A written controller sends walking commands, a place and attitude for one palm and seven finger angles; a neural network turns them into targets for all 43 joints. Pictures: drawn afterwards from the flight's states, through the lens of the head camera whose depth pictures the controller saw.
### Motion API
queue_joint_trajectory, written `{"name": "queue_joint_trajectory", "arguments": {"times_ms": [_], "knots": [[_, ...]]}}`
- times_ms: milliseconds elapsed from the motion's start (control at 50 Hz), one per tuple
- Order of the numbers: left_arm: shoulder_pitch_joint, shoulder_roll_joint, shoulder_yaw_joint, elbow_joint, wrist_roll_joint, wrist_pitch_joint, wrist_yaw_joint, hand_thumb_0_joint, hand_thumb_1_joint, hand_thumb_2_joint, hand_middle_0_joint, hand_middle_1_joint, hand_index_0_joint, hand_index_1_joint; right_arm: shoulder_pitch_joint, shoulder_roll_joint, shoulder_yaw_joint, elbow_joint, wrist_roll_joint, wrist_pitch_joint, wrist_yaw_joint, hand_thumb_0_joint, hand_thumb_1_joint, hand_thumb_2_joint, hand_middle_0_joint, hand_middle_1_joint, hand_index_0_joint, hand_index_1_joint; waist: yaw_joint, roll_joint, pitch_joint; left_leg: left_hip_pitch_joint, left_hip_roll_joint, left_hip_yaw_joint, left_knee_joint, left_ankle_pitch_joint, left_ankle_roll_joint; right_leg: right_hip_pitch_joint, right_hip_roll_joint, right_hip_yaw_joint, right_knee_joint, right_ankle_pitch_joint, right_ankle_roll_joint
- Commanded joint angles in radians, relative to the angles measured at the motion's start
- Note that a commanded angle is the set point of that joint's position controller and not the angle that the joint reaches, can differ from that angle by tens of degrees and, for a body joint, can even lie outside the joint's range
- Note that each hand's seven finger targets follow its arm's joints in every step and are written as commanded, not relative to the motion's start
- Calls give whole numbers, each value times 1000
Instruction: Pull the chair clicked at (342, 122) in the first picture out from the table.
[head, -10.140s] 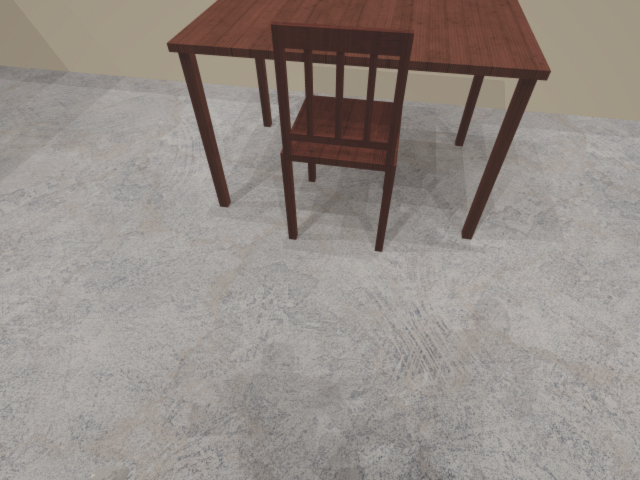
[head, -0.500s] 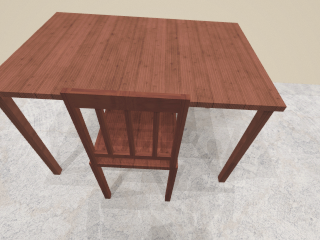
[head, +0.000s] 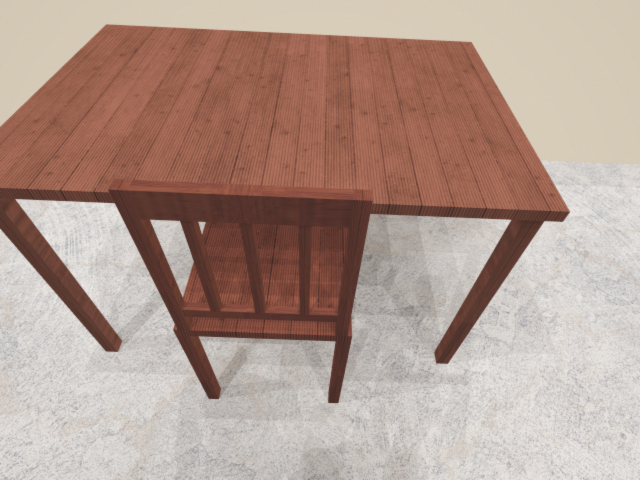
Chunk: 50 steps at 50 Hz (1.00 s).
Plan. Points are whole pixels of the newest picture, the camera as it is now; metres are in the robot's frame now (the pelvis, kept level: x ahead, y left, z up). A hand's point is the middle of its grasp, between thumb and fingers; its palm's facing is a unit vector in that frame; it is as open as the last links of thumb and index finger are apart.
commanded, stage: look again from close up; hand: left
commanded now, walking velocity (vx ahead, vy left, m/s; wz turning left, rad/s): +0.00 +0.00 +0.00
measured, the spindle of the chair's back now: (254, 270) +0.48 +0.15 -0.11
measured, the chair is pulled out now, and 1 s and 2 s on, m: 0.00 0.00 0.00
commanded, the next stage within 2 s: raise the hand toward the chair's back in 1.88 s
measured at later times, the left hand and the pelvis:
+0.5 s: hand out of the picture -0.03 +0.14 -0.18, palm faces +0.03 -0.99 -0.15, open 7.4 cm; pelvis +0.01 -0.01 +0.00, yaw +0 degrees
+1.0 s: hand out of the picture -0.02 +0.13 -0.18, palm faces +0.03 -0.99 -0.15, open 7.4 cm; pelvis +0.01 -0.02 +0.00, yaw +0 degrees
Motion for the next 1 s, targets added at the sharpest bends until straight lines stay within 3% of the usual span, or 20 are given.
{"name": "queue_joint_trajectory", "arguments": {"times_ms": [0, 260, 420, 560, 820, 980], "knots": [[107, 81, 14, -15, 1, -7, 5, 0, 900, 900, -200, -300, -200, -300, 65, -97, -19, -21, 1, -12, -2, 0, -900, -900, 200, 300, 200, 300, -3, 0, 33, 59, 152, -161, -85, 44, -30, -90, -71, 60, -71, 103, -50], [104, 83, 13, -13, 0, -7, 4, 0, 900, 900, -200, -300, -200, -300, 61, -91, -17, -16, 2, -9, -3, 0, -900, -900, 200, 300, 200, 300, -2, 6, 70, 42, 148, -155, -85, 29, -33, -97, -69, 66, -86, 86, -53], [109, 84, 12, -11, -2, -10, 4, 0, 900, 900, -200, -300, -200, -300, 60, -94, -15, -13, 2, -11, -5, 0, -900, -900, 200, 300, 200, 300, -3, 6, 37, 74, 152, -153, -74, 75, -33, -86, -69, 69, -84, 115, -53], [110, 84, 9, -10, -2, -10, 3, 0, 900, 900, -200, -300, -200, -300, 58, -92, -15, -12, 3, -7, -4, 0, -900, -900, 200, 300, 200, 300, -2, 2, 76, 52, 151, -150, -85, 28, -35, -102, -65, 73, -95, 83, -54], [122, 82, 10, -9, -3, -14, 3, 0, 900, 900, -200, -300, -200, -300, 65, -88, -13, -6, 3, -12, -6, 0, -900, -900, 200, 300, 200, 300, -1, 7, 34, 84, 155, -145, -69, 91, -34, -83, -65, 76, -91, 126, -53], [127, 82, 7, -9, -3, -15, 3, 0, 900, 900, -200, -300, -200, -300, 60, -81, -13, -3, 3, -8, -6, 0, -900, -900, 200, 300, 200, 300, 0, 7, 72, 62, 149, -148, -69, 61, -36, -100, -63, 81, -103, 102, -56]]}}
